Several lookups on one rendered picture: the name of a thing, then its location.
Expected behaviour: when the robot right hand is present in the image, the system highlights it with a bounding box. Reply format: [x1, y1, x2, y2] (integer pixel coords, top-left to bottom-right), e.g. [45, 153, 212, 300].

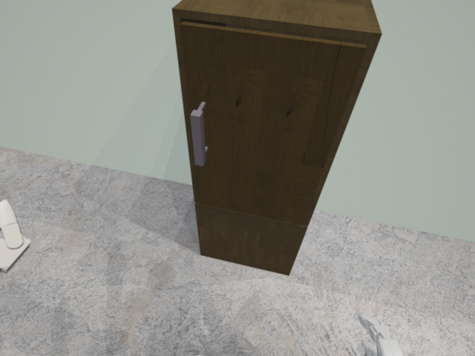
[356, 313, 404, 356]

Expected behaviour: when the robot left hand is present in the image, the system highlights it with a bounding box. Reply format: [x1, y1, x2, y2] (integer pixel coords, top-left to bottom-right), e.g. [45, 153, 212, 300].
[0, 200, 30, 274]

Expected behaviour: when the handle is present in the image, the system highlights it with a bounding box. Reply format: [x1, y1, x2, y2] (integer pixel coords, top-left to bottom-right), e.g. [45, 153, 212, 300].
[190, 102, 208, 166]

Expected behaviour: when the cupboard door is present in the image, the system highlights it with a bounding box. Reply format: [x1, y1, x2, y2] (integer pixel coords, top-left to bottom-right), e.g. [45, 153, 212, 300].
[180, 22, 367, 225]

